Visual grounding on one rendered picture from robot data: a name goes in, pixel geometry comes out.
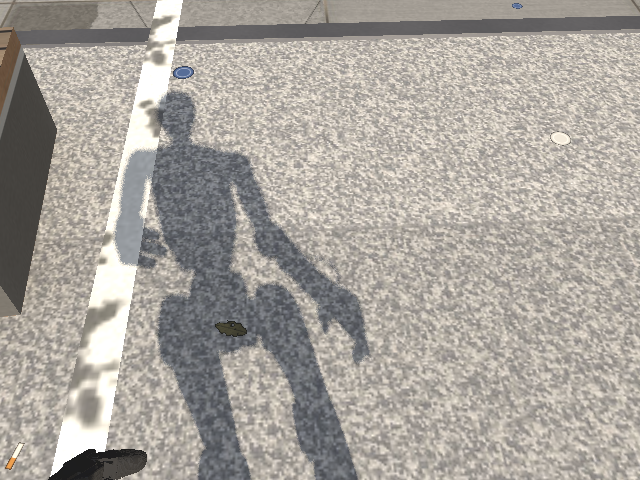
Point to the left robot hand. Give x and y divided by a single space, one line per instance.
108 465

